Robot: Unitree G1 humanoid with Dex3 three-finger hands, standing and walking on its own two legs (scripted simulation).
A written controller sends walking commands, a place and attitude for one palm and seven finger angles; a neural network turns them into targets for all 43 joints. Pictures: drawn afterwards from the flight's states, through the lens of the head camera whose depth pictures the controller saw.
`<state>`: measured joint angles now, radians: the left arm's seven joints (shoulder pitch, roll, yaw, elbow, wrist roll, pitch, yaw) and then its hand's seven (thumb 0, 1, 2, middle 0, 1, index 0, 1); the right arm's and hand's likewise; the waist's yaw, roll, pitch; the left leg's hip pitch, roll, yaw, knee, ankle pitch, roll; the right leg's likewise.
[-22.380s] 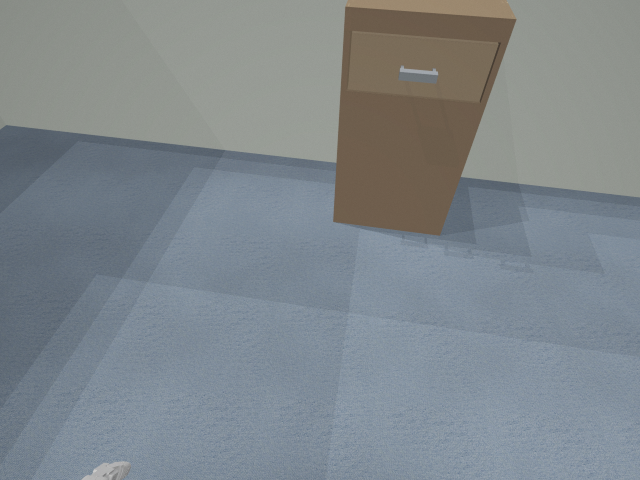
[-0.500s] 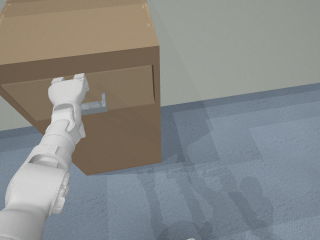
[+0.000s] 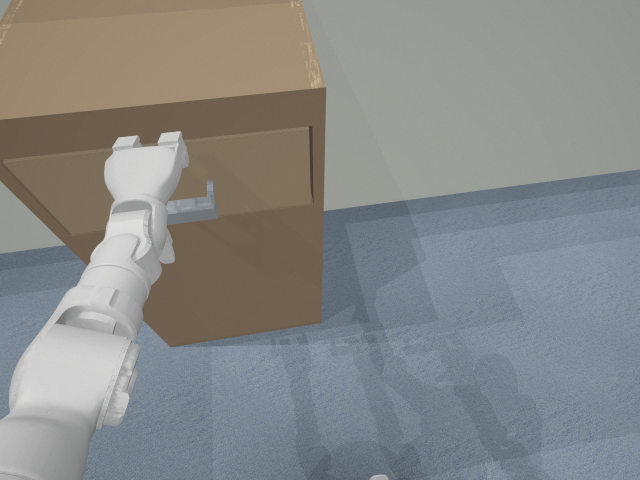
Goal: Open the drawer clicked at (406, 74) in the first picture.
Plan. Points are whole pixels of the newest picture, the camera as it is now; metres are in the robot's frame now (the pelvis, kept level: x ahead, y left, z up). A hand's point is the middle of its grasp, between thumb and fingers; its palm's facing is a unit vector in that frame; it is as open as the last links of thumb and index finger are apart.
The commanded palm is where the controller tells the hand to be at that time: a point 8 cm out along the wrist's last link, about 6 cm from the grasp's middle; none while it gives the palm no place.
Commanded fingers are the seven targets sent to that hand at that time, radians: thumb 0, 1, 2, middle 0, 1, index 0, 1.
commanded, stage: re-aim the fingers above the handle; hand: left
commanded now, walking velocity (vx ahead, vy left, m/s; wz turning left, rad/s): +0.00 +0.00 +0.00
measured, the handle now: (179, 200) +0.54 +0.21 -0.02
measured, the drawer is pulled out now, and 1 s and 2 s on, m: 0.00 0.00 0.00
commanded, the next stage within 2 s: none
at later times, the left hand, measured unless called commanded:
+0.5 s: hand (160, 198) +0.49 +0.20 +0.04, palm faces +0.00 +0.01 -1.00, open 13.8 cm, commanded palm +0.46 +0.20 +0.09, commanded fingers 0.00 -0.50 0.30 -0.30 -1.20 -0.30 -1.20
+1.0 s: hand (160, 203) +0.48 +0.21 +0.04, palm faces -0.03 +0.02 -1.00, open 13.8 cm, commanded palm +0.46 +0.20 +0.09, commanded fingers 0.00 -0.50 0.30 -0.30 -1.20 -0.30 -1.20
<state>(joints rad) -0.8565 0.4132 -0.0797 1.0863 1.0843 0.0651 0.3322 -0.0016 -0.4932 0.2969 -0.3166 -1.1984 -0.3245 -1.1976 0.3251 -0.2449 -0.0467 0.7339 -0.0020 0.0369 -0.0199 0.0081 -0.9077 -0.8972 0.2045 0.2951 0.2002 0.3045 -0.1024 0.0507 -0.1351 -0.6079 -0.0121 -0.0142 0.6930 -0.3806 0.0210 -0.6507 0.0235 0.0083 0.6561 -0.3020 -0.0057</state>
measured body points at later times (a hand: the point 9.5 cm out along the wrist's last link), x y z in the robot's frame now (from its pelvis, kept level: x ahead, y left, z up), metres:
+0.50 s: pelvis +0.01 +0.00 +0.00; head +0.09 -0.01 +0.44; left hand +0.48 +0.20 +0.10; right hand +0.04 -0.27 -0.13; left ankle -0.04 +0.11 -0.72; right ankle +0.00 -0.12 -0.72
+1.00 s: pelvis +0.00 +0.00 +0.00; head +0.09 -0.01 +0.44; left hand +0.48 +0.20 +0.09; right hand +0.04 -0.27 -0.14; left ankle -0.04 +0.11 -0.72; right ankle +0.00 -0.12 -0.72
